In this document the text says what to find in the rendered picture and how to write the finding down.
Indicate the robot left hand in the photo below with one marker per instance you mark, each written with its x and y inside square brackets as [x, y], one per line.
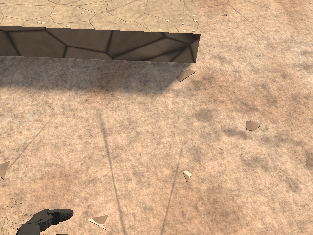
[43, 220]

